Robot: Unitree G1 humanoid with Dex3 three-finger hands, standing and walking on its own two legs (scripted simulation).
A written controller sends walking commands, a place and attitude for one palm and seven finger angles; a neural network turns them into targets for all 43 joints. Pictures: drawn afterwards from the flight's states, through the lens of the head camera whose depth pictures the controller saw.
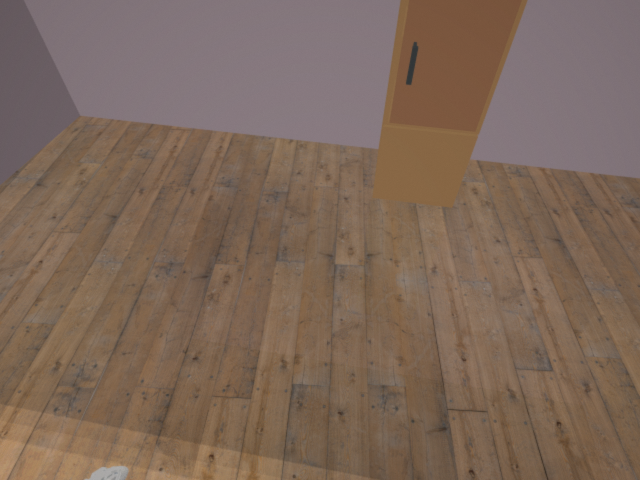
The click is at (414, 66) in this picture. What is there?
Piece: cupboard door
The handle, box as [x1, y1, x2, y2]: [406, 42, 417, 84]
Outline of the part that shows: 416,42 414,42 412,47 406,84 410,84 417,51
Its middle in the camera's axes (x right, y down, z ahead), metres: +0.31 -0.61 +1.34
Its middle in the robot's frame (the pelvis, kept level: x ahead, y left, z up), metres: +1.42 -0.24 -0.09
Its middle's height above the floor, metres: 0.68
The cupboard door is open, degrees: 0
